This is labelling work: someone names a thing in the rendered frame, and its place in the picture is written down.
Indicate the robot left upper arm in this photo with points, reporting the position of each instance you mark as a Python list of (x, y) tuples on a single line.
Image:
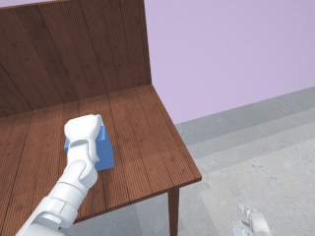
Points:
[(37, 229)]

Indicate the table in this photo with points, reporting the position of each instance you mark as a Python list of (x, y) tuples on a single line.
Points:
[(65, 59)]

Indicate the robot left hand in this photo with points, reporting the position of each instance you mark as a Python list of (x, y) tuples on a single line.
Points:
[(85, 126)]

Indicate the robot right hand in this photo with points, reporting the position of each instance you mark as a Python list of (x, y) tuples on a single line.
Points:
[(256, 223)]

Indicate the left robot forearm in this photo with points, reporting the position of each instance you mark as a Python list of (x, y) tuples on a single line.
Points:
[(60, 207)]

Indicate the sponge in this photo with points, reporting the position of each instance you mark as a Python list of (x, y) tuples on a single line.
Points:
[(103, 148)]

